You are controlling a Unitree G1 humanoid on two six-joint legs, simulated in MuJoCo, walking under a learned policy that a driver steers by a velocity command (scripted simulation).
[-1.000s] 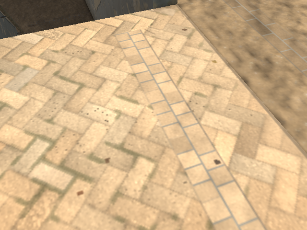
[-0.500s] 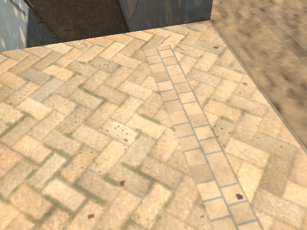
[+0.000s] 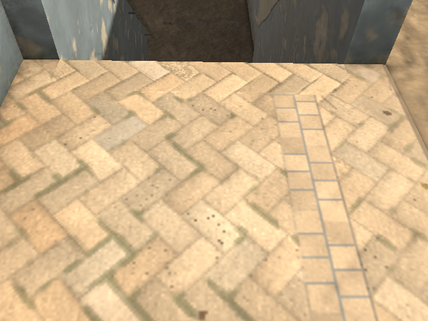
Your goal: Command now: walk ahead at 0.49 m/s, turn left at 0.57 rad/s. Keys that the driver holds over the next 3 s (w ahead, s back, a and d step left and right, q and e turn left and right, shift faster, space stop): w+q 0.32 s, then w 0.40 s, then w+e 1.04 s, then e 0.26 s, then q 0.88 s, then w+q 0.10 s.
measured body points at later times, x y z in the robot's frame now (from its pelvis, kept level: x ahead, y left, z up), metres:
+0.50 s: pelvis +0.27 -0.04 +0.00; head +0.29 -0.05 +0.45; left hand +0.23 +0.23 -0.11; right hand +0.49 -0.25 -0.10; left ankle +0.29 +0.14 -0.67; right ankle +0.27 -0.15 -0.74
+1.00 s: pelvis +0.49 +0.09 +0.00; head +0.50 +0.11 +0.45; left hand +0.55 +0.39 -0.12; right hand +0.62 -0.16 -0.11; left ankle +0.46 +0.17 -0.74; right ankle +0.61 -0.07 -0.65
